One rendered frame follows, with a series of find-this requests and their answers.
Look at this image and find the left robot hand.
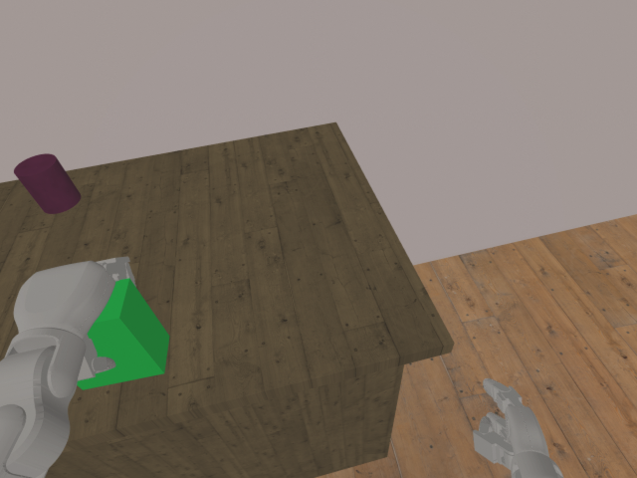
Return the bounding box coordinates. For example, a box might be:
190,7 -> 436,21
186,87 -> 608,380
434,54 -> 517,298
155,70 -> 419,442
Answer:
14,256 -> 136,381

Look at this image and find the robot left forearm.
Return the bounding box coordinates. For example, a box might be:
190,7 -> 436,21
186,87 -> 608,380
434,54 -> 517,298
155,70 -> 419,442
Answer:
0,328 -> 86,478

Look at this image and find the sponge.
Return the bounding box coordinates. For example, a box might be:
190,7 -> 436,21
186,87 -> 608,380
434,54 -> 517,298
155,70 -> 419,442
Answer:
77,278 -> 169,390

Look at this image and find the robot right forearm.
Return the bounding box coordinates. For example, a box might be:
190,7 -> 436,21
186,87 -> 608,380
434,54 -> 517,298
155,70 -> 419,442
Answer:
511,451 -> 563,478

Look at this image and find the table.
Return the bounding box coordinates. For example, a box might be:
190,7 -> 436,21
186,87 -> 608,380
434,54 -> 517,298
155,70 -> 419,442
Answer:
0,122 -> 454,478

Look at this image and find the right robot hand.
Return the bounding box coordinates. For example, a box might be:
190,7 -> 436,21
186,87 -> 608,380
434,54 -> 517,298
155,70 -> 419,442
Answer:
473,378 -> 549,470

